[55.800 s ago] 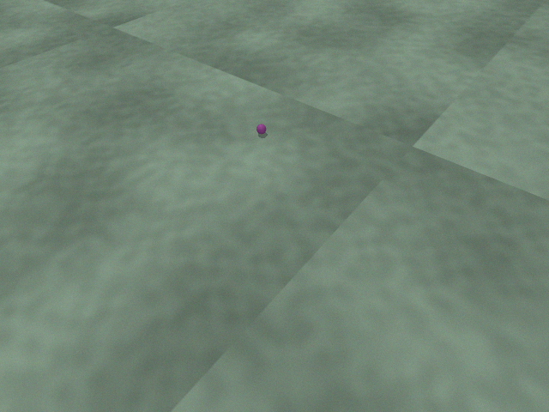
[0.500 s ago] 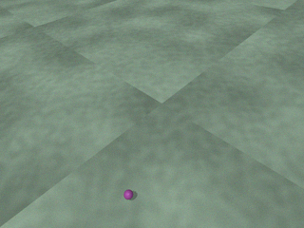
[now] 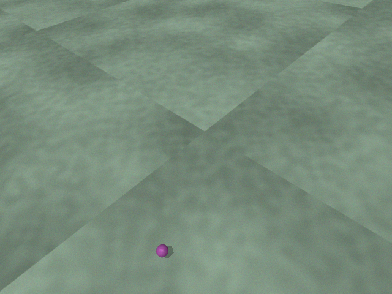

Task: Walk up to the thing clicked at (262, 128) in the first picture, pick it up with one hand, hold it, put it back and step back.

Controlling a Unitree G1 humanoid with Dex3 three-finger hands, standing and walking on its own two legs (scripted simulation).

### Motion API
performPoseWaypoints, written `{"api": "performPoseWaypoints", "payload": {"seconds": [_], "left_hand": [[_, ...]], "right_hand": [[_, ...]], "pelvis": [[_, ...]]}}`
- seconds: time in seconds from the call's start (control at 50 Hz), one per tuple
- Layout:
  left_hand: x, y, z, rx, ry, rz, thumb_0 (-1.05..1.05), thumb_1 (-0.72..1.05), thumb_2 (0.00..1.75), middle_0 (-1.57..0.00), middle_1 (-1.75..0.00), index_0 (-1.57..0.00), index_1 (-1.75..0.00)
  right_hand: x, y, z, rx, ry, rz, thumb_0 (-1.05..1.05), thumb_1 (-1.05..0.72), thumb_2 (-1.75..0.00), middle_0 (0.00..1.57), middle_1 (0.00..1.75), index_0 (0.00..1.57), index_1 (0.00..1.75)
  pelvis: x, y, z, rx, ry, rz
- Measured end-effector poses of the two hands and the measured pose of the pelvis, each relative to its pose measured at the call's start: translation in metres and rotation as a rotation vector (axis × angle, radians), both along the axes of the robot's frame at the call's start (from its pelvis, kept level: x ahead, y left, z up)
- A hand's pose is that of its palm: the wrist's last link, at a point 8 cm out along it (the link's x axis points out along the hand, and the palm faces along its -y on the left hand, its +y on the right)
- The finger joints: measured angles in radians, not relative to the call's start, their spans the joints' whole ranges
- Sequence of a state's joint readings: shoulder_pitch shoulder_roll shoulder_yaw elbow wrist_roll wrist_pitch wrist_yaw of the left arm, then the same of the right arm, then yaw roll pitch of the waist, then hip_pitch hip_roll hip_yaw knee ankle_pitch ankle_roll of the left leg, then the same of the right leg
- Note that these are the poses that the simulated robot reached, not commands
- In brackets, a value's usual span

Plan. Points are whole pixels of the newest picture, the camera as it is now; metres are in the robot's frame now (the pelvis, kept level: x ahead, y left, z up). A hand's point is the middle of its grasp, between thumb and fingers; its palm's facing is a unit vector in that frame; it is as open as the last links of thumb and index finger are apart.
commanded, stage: stand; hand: left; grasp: from above
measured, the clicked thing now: (162, 250) +0.49 +0.25 -0.75
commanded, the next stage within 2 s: step back in 1.04 s
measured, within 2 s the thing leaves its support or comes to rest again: neither
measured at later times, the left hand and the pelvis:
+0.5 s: hand out of the picture +0.08 +0.24 -0.16, palm faces +0.00 -0.94 -0.33, open 7.4 cm; pelvis +0.01 +0.00 +0.00, yaw +0 degrees
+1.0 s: hand out of the picture +0.08 +0.25 -0.16, palm faces -0.02 -0.94 -0.33, open 7.4 cm; pelvis +0.01 +0.00 +0.00, yaw -1 degrees
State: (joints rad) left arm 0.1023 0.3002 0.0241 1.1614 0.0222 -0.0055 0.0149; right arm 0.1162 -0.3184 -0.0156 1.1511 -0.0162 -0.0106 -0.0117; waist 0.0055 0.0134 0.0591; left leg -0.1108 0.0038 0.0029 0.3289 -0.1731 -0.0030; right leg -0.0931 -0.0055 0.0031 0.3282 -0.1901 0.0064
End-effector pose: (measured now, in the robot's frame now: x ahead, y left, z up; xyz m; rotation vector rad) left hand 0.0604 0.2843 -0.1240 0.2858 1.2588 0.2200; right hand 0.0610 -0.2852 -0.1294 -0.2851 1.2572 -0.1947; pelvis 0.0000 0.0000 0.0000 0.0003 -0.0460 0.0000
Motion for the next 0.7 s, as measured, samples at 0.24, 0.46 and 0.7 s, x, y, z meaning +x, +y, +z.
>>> {"api": "performPoseWaypoints", "payload": {"seconds": [0.24, 0.46, 0.7], "left_hand": [[0.01, 0.003, 0.002, 0.002, -0.008, -0.006, 0.01, 0.9, 0.9, -0.2, -0.3, -0.21, -0.3], [0.014, 0.005, 0.002, 0.004, -0.009, -0.012, 0.01, 0.9, 0.9, -0.2, -0.3, -0.21, -0.3], [0.017, 0.006, 0.002, 0.003, -0.012, -0.016, 0.01, 0.9, 0.9, -0.2, -0.3, -0.21, -0.3]], "right_hand": [[0.009, -0.002, 0.002, -0.007, -0.013, 0.002, 0.01, -0.91, -0.9, 0.21, 0.3, 0.2, 0.3], [0.011, -0.003, 0.003, -0.007, -0.008, -0.001, 0.01, -0.91, -0.9, 0.21, 0.3, 0.2, 0.3], [0.011, -0.004, 0.004, -0.01, -0.009, -0.001, 0.01, -0.91, -0.9, 0.21, 0.3, 0.2, 0.3]], "pelvis": [[0.004, 0.001, 0.0, 0.0, 0.005, -0.004], [0.008, 0.001, 0.001, 0.0, 0.009, -0.005], [0.009, 0.001, 0.001, 0.001, 0.008, -0.005]]}}
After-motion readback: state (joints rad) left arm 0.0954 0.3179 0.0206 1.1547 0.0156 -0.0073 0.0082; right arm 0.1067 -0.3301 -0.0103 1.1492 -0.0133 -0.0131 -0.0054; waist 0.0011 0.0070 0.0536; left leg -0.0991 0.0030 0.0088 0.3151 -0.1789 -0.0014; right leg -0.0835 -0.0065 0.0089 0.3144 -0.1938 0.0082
